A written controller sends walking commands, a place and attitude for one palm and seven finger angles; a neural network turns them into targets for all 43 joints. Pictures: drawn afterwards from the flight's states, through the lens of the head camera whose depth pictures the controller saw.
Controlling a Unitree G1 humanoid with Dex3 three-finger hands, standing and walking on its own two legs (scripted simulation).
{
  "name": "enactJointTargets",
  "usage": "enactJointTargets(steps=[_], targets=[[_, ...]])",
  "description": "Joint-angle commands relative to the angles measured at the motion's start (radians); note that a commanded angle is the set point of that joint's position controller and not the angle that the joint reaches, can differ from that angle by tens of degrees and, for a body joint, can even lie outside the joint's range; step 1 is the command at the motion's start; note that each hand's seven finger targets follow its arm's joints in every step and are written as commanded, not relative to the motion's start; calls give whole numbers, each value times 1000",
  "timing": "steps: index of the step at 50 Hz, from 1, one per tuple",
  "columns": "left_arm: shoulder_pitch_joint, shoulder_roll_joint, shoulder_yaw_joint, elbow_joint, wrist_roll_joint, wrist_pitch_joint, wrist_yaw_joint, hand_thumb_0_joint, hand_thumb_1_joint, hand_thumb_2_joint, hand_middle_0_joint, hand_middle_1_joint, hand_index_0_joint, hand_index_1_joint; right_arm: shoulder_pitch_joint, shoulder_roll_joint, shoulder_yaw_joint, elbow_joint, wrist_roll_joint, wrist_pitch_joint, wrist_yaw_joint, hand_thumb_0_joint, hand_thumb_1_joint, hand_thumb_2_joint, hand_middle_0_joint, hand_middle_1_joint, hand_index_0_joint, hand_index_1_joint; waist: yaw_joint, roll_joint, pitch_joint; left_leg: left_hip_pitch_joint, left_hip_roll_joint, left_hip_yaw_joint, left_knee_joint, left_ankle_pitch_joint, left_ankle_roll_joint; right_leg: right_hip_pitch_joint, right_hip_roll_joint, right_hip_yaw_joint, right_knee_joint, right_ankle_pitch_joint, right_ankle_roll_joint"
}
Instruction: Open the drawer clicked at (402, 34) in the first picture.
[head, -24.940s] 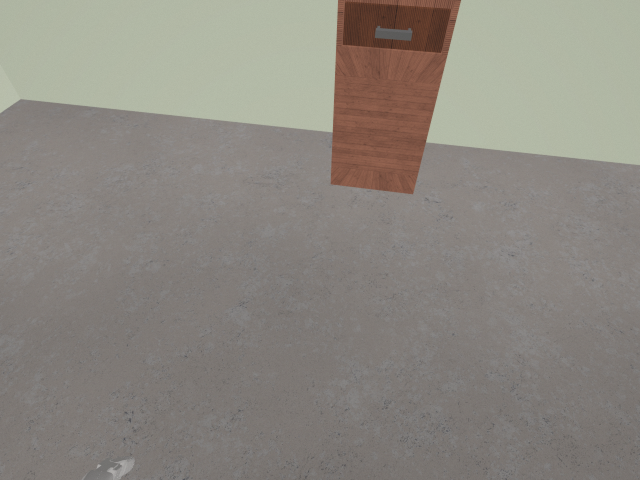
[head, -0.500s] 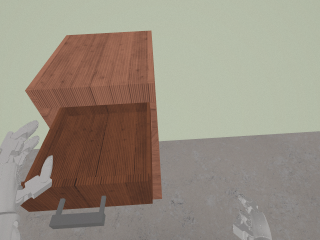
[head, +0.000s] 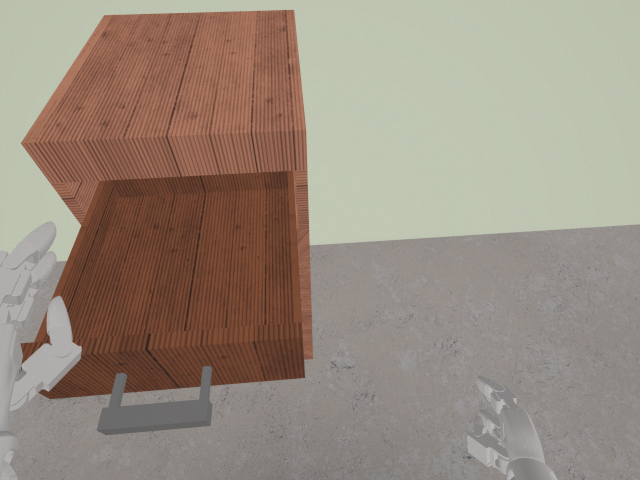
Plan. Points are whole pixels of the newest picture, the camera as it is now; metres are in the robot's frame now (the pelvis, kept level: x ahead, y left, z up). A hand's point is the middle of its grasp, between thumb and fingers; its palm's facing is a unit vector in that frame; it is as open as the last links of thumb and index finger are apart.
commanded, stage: step back with the hand held close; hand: left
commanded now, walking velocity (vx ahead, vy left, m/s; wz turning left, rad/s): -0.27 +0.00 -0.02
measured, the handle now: (160, 397) +0.21 +0.22 -0.03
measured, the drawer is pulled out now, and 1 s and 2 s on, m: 0.29 0.29 0.29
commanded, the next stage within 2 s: stop stepping back and stand still in 1.10 s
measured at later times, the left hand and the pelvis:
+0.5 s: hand (1, 461) +0.11 +0.25 +0.15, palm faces +0.36 -0.83 -0.43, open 7.4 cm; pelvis -0.07 +0.01 -0.02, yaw +1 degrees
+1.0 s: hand out of the picture +0.05 +0.20 +0.16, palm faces +0.24 -0.82 -0.52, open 7.4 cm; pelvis -0.15 -0.02 -0.01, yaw -2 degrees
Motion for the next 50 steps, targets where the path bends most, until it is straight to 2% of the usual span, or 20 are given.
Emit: enactJointTargets(steps=[1,9,13,16,19,22,24,26,29,30,33,38,40,42,43,44,45,46,48,50], targets=[[71,186,141,-277,-2,-73,23,0,900,900,-200,-300,-200,-300,-83,-107,-55,-183,4,-30,-7,0,-900,-900,200,300,200,300,-4,12,-267,136,34,45,11,429,33,21,-57,-29,17,348,8],[116,203,177,-307,-8,-75,38,0,900,900,-200,-300,-200,-300,-81,-109,-59,-202,10,-33,-14,0,-900,-900,200,300,200,300,-1,75,-229,-28,86,-16,-55,299,46,32,-21,-43,121,180,16],[103,192,183,-301,-1,-87,38,0,900,900,-200,-300,-200,-300,-89,-124,-58,-209,8,-58,-11,0,-900,-900,200,300,200,300,1,117,-182,-245,122,-59,-122,-7,79,109,-7,-25,210,94,15],[97,176,175,-297,7,-100,38,0,900,900,-200,-300,-200,-300,-74,-123,-55,-209,12,-78,-5,0,-900,-900,200,300,200,300,-7,69,-149,-355,103,-62,-100,-238,85,115,-25,9,192,75,11],[76,175,163,-311,11,-114,46,0,900,900,-200,-300,-200,-300,-53,-119,-56,-196,9,-92,-2,0,-900,-900,200,300,200,300,-19,-13,-126,-273,41,-20,21,-283,58,-50,-81,74,46,-84,-16],[32,182,141,-319,8,-119,67,0,900,900,-200,-300,-200,-300,-36,-107,-59,-153,6,-92,-5,0,-900,-900,200,300,200,300,-31,-118,-126,11,-33,56,324,-184,4,-405,-213,153,-109,-262,-90],[3,178,131,-325,10,-108,79,0,900,900,-200,-300,-200,-300,-30,-96,-51,-133,-4,-86,-10,0,-900,-900,200,300,200,300,-41,-132,-126,64,-25,53,310,-152,2,-445,-219,107,-94,-215,-94],[-7,193,146,-339,10,-106,84,0,900,900,-200,-300,-200,-300,-44,-103,-46,-145,-1,-85,-15,0,-900,-900,200,300,200,300,-42,-32,-109,16,19,7,120,-146,10,-398,-133,30,15,-205,-45],[11,200,185,-377,26,-122,84,0,900,900,-200,-300,-200,-300,-60,-119,-47,-181,-5,-114,-21,0,-900,-900,200,300,200,300,-23,350,-147,-393,276,-359,-334,-563,127,-40,69,-25,560,-232,19],[-29,204,183,-379,42,-127,82,0,900,900,-200,-300,-200,-300,-50,-106,-50,-181,-11,-127,-15,0,-900,-900,200,300,200,300,-30,319,-124,-501,316,-390,-381,-619,167,8,76,14,752,-237,19],[22,197,188,-347,23,-133,84,0,900,900,-200,-300,-200,-300,-35,-104,-66,-155,-7,-150,6,0,-900,-900,200,300,200,300,-11,128,-156,-272,263,-252,-200,-296,165,-159,38,45,695,-275,7],[84,172,156,-356,-14,-130,64,0,900,900,-200,-300,-200,-300,-33,-103,-40,-102,-18,-169,24,0,-900,-900,200,300,200,300,-12,246,-218,13,194,-127,-166,-69,122,-187,52,-39,331,-308,-6],[53,181,150,-362,-20,-139,51,0,900,900,-200,-300,-200,-300,-42,-104,-27,-83,-20,-176,29,0,-900,-900,200,300,200,300,3,236,-238,66,185,-106,-99,129,101,-129,45,-38,100,-190,-15],[31,222,173,-375,-19,-152,33,0,900,900,-200,-300,-200,-300,-60,-99,-25,-85,-16,-163,29,0,-900,-900,200,300,200,300,10,107,-253,126,141,-26,48,257,57,-100,-7,-11,-130,58,-15],[19,281,215,-392,-9,-159,34,0,900,900,-200,-300,-200,-300,-66,-94,-24,-89,-15,-146,25,0,-900,-900,200,300,200,300,5,-29,-274,109,74,68,166,210,23,-90,-92,48,-134,286,-28],[12,306,239,-366,-13,-167,38,0,900,900,-200,-300,-200,-300,-87,-81,-22,-105,0,-136,16,0,-900,-900,200,300,200,300,5,-183,-258,30,10,152,312,-10,-4,-94,-216,111,-93,608,-48],[16,265,202,-335,-16,-172,38,0,900,900,-200,-300,-200,-300,-110,-87,-35,-129,33,-136,10,0,-900,-900,200,300,200,300,15,-324,-241,-162,-61,153,505,-255,-7,0,-293,146,-9,1010,-19],[76,271,225,-277,-14,-169,38,0,900,900,-200,-300,-200,-300,-133,-94,-40,-143,40,-139,3,0,-900,-900,200,300,200,300,26,-362,-206,-259,-74,94,605,-333,1,34,-311,115,47,1155,-7],[145,237,246,-212,-14,-130,25,0,900,900,-200,-300,-200,-300,-171,-43,5,-153,14,-122,-7,0,-900,-900,200,300,200,300,7,-217,-191,-294,-18,108,313,-277,0,115,-269,70,158,1159,-69],[133,200,200,-243,-25,-112,23,0,900,900,-200,-300,-200,-300,-155,-59,19,-138,12,-76,-25,0,-900,-900,200,300,200,300,-28,-15,-193,-96,-49,176,-48,159,-17,86,-110,-33,293,994,-15]])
